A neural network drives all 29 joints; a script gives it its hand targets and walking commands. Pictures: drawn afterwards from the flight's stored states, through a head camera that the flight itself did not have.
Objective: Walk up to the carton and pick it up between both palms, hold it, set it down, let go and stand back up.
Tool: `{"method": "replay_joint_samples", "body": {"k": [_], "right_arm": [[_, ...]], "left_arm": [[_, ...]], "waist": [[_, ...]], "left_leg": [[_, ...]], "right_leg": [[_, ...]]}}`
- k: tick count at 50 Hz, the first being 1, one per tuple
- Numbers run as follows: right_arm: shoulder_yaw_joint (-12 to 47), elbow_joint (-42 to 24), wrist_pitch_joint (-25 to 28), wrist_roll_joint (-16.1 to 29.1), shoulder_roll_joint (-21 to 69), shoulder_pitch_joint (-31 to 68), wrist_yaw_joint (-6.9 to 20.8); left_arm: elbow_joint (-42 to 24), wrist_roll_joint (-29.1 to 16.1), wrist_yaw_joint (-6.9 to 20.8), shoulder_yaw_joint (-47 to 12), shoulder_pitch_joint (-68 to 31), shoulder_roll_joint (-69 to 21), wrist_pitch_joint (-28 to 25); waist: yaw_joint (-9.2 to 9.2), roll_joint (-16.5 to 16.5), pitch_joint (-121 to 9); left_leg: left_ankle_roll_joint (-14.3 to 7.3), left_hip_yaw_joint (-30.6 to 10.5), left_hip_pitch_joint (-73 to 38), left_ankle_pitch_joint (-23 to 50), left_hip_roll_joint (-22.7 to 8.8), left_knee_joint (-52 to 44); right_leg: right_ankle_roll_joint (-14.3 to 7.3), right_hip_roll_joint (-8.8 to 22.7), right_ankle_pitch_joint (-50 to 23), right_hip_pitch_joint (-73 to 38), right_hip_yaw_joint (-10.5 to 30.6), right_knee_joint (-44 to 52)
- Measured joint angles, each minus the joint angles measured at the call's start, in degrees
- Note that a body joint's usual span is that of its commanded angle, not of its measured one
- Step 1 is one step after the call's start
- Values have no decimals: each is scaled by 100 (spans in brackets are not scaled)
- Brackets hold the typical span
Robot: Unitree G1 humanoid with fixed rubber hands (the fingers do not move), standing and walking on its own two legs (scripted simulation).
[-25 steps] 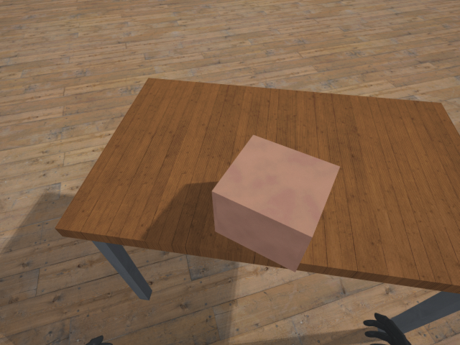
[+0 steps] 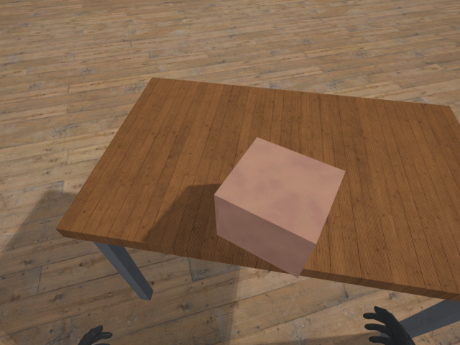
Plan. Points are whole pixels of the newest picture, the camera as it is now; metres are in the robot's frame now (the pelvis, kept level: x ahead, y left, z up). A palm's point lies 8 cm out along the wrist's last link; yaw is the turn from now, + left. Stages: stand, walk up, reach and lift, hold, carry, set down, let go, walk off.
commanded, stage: walk up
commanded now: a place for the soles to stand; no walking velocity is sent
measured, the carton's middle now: (276, 205) +0.39 -0.08 -0.03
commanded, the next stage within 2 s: reach and lift in 0.02 s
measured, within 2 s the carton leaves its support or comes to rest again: neither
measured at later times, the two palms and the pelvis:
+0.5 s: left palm (101, 299) +0.21 +0.26 -0.07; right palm (394, 317) +0.17 -0.25 -0.05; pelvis +0.03 -0.01 +0.01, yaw -6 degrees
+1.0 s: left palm (106, 277) +0.24 +0.24 -0.03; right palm (376, 301) +0.19 -0.22 -0.03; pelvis +0.05 +0.01 +0.02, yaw -8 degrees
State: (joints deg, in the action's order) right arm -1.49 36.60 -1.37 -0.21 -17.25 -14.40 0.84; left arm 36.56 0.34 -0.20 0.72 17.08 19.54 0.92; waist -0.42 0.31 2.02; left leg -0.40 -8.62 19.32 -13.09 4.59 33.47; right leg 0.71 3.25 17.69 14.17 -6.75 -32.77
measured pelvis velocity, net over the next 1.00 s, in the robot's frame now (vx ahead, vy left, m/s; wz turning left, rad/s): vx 0.05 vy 0.01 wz -0.14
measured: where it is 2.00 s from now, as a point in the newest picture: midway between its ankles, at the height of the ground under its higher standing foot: outside the picture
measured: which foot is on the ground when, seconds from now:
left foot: down 0.00-1.00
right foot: down 0.00-1.00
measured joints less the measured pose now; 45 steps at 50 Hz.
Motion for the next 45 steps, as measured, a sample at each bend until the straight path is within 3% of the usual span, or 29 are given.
{"method": "replay_joint_samples", "body": {"k": [3,6,9,14,22,35,45], "right_arm": [[8,-17,-9,-3,3,19,-3],[-331,970,763,-407,168,616,82],[-500,1533,1236,-529,281,1063,116],[-236,1184,1518,-454,597,999,-63],[92,587,1185,-169,796,679,-414],[-115,138,1574,138,849,238,-536],[10,-159,1916,342,943,216,-667]], "left_arm": [[13,16,-7,-1,23,-8,-5],[-137,61,-130,155,-231,-27,619],[-390,68,-150,259,-631,-58,991],[-718,-154,13,358,-1012,-5,1246],[-572,5,255,503,-1099,71,1435],[-1072,-230,407,342,-730,-63,667],[-1250,-390,636,145,-566,-168,329]], "waist": [[-6,3,-9],[-117,-10,195],[-138,10,375],[-82,254,310],[-151,515,328],[-176,169,363],[-205,74,283]], "left_leg": [[2,-7,-8,22,10,-44],[65,511,-46,-118,-369,3],[114,724,-75,-30,-502,108],[170,862,-448,38,-595,-227],[199,1010,-1243,85,-639,-835],[-29,1279,-1405,20,-551,-1114],[-67,1349,-1561,-16,-562,-1158]], "right_leg": [[-4,11,1,5,0,8],[-65,-168,17,10,229,-105],[-102,-218,94,-4,318,-221],[-181,-293,45,-247,426,-25],[-170,-341,-123,-999,559,624],[73,-238,-377,-1265,798,1318],[109,-240,-474,-1482,847,1555]]}}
